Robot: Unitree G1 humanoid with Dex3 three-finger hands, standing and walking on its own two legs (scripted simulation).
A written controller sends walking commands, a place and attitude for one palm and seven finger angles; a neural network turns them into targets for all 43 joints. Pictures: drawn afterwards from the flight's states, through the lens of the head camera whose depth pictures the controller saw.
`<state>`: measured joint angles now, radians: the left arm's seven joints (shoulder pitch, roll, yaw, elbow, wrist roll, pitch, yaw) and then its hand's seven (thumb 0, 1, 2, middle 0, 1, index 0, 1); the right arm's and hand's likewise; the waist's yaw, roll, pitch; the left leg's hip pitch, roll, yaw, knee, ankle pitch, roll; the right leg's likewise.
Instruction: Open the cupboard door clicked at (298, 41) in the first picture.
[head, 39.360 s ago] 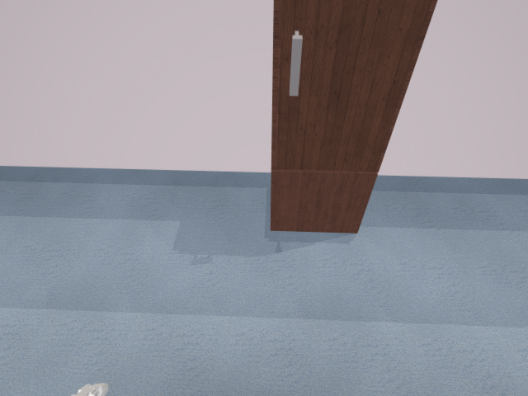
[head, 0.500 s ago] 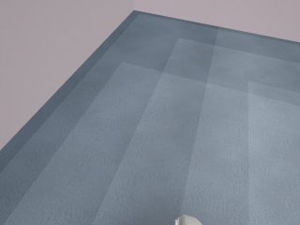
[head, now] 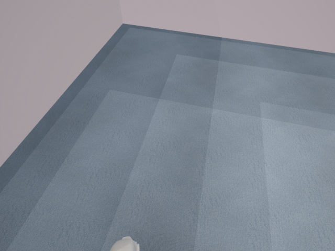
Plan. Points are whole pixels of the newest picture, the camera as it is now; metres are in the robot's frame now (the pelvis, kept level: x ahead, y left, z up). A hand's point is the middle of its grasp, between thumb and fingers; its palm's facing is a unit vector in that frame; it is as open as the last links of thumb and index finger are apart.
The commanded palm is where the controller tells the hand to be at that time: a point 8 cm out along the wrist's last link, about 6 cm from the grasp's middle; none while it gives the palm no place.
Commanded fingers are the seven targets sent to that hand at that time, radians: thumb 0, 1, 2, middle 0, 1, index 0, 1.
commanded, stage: turn to face it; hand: left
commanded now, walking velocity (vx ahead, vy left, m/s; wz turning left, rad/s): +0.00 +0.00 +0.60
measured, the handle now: out of the picture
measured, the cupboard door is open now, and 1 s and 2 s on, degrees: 46 46 46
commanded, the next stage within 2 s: none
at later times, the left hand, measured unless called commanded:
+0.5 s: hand (87, 248) +0.16 +0.22 -0.17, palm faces +0.28 -0.93 -0.26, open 7.4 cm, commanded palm none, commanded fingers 0.00 0.90 0.90 -0.20 -0.30 -0.20 -0.30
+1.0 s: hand out of the picture +0.09 +0.22 -0.18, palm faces +0.55 -0.79 -0.26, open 7.4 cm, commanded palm none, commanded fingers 0.00 0.90 0.90 -0.20 -0.30 -0.20 -0.30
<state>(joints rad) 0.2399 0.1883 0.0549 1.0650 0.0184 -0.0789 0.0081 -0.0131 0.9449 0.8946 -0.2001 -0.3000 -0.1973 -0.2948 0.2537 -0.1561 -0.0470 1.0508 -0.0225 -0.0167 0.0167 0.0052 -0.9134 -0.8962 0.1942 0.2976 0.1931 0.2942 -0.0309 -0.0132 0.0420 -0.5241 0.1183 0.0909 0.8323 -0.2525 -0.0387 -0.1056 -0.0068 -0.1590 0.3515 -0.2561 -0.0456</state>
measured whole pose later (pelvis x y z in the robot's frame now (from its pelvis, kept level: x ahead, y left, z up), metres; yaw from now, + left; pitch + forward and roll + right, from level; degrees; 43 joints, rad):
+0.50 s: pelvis +0.11 +0.00 -0.02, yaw +15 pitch +2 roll -1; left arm 0.16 0.21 0.07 0.91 0.02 0.02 0.01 0.00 0.91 0.89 -0.20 -0.30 -0.19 -0.29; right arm 0.17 -0.21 -0.06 0.94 -0.03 0.05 0.01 0.00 -0.91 -0.90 0.20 0.30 0.20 0.30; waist -0.01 0.03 0.05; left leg -0.44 -0.03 -0.07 0.54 -0.13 0.01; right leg -0.33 -0.03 -0.03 0.63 -0.38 0.04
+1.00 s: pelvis +0.14 -0.01 -0.02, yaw +34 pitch +1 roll -1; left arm 0.16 0.26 0.07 0.90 0.02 0.06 0.01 0.00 0.90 0.89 -0.20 -0.30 -0.20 -0.29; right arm 0.13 -0.25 -0.05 0.88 -0.03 0.04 0.01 0.00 -0.91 -0.90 0.20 0.30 0.20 0.30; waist 0.00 -0.02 0.12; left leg -0.36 0.00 -0.01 0.59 -0.24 0.02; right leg -0.47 -0.08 -0.03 1.03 -0.48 0.08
